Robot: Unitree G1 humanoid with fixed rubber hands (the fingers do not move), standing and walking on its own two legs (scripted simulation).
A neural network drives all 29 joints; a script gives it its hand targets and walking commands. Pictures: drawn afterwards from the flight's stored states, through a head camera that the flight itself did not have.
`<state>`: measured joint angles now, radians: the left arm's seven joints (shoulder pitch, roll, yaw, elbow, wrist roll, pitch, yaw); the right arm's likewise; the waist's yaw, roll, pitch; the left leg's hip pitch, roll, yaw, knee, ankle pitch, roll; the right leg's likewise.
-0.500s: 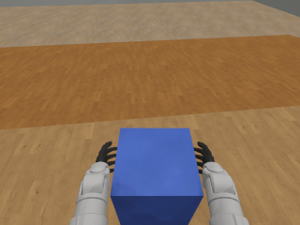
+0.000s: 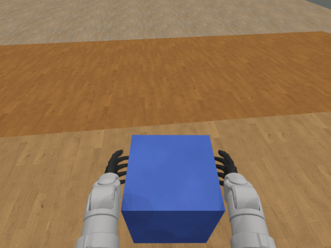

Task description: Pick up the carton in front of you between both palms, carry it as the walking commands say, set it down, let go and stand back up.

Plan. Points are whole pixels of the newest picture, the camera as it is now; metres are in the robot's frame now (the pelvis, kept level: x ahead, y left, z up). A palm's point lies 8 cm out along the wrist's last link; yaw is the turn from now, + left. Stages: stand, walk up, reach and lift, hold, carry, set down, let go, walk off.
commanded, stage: reach and lift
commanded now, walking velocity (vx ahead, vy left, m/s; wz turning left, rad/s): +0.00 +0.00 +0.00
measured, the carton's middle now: (170, 191) +0.30 +0.00 -0.04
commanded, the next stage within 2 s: hold in 0.38 s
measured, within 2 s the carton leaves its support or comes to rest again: neither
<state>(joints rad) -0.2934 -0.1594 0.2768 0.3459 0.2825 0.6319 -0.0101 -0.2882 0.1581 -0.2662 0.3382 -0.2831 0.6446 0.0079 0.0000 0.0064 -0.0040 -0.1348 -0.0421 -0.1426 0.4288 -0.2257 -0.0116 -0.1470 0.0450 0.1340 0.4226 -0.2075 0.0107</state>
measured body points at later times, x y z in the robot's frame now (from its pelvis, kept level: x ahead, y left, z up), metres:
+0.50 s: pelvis +0.01 +0.00 +0.00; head -0.03 +0.00 +0.45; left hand +0.30 +0.15 +0.04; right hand +0.30 -0.15 +0.04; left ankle +0.01 +0.13 -0.74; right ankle +0.02 -0.13 -0.74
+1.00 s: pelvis +0.00 +0.00 +0.00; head -0.05 +0.00 +0.45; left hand +0.30 +0.15 +0.05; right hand +0.30 -0.15 +0.04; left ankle +0.01 +0.13 -0.74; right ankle +0.02 -0.13 -0.74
